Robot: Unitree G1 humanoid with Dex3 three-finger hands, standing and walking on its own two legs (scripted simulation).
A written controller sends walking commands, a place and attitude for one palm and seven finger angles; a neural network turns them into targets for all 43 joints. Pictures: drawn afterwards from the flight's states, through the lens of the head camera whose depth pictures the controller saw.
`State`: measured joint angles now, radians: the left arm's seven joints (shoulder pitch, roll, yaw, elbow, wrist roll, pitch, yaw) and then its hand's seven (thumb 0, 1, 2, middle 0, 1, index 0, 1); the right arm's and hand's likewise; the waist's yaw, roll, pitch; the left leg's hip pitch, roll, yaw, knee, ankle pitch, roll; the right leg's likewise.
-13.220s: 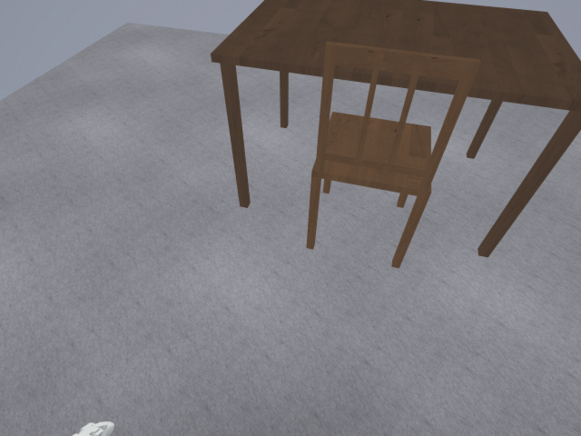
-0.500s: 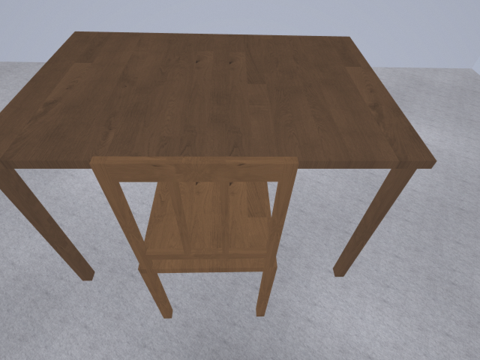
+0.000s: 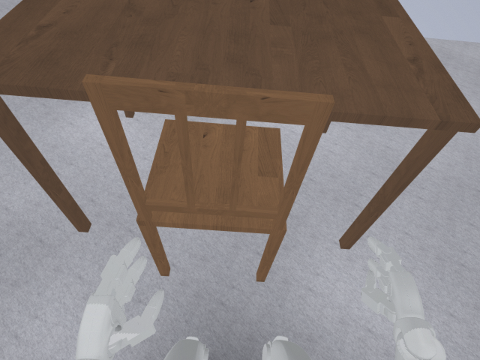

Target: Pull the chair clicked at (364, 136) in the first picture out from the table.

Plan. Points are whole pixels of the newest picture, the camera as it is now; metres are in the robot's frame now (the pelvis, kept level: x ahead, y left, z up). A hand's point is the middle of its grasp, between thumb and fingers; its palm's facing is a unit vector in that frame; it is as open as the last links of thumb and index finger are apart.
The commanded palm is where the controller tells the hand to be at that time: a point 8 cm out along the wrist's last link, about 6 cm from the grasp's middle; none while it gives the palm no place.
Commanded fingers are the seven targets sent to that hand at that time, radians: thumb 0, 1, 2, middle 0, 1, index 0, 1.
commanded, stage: raise the hand toward the chair's back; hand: left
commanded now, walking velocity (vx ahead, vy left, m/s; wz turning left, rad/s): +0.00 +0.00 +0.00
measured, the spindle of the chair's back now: (187, 167) +0.47 +0.15 -0.01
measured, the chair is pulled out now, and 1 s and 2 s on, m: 0.00 0.00 0.00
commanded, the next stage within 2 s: aim the fingers beside a spindle in 1.64 s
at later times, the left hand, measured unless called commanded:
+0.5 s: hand (120, 286) +0.21 +0.19 +0.04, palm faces +0.09 -0.99 -0.06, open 13.9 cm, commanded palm +0.18 +0.25 +0.04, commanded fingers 0.00 -0.24 0.41 -0.09 -0.12 -0.09 -0.12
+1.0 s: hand (99, 269) +0.23 +0.23 +0.05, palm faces +0.08 -1.00 -0.05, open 16.8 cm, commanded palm +0.21 +0.28 +0.05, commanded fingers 0.00 -0.50 0.30 -0.06 -0.08 -0.06 -0.08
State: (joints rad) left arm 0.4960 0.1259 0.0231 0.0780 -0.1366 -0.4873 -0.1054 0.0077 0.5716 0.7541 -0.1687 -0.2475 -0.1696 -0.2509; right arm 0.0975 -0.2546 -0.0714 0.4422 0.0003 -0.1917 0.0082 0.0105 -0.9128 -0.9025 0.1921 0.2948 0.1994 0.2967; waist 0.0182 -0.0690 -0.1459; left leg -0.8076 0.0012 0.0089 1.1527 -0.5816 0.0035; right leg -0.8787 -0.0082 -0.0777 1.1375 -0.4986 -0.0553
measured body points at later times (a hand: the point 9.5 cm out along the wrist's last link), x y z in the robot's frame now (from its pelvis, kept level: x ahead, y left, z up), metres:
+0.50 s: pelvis -0.01 +0.01 +0.00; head +0.07 +0.02 +0.44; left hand +0.20 +0.25 +0.05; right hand +0.15 -0.24 -0.09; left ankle -0.01 +0.12 -0.65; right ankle +0.04 -0.09 -0.65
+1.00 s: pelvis +0.00 +0.02 +0.01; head +0.07 +0.04 +0.45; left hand +0.22 +0.28 +0.05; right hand +0.20 -0.19 -0.07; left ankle -0.01 +0.12 -0.65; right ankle +0.04 -0.09 -0.65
